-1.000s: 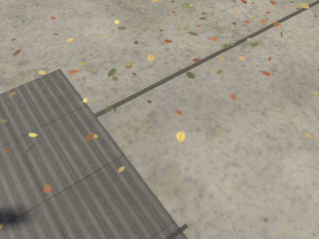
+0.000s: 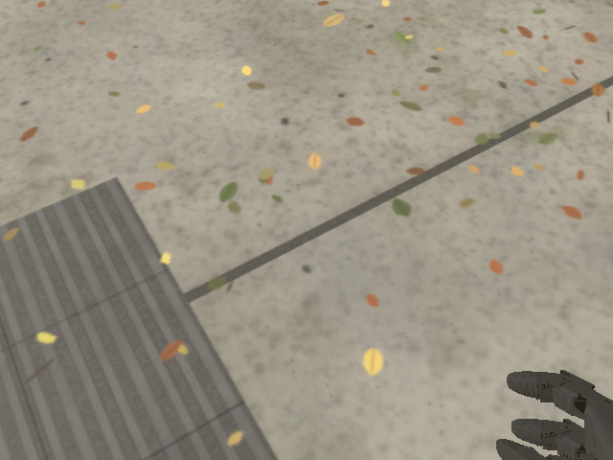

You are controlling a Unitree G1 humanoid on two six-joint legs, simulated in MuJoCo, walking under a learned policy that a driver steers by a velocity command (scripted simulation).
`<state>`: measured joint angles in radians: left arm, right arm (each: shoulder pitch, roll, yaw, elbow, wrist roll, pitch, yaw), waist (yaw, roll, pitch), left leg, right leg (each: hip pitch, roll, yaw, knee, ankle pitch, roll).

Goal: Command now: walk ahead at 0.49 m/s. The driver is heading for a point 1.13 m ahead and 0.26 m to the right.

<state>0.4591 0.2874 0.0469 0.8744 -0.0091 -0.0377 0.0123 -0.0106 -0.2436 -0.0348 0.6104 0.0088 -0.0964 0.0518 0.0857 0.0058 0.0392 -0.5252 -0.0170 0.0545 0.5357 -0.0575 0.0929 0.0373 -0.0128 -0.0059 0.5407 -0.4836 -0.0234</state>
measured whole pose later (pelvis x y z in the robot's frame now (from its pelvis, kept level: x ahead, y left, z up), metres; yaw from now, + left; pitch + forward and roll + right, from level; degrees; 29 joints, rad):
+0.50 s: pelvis +0.29 -0.03 +0.01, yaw +0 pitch +3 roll +2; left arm 0.05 0.26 0.02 0.67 -0.01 -0.09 -0.04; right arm 0.38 -0.30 -0.06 0.85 0.02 -0.05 0.00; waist -0.07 -0.02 0.02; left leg 0.02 -0.02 0.03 0.38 -0.44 0.00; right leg -0.51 -0.04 -0.01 0.51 -0.05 -0.06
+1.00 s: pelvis +0.55 -0.02 +0.02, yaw -1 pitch +2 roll -2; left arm 0.40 0.28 0.06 0.85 -0.02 -0.05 0.00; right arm 0.02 -0.25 -0.03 0.72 0.01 -0.09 0.04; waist 0.09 0.04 0.02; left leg -0.54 0.05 -0.02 0.51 -0.01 0.02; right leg 0.03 0.04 -0.01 0.28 -0.35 -0.02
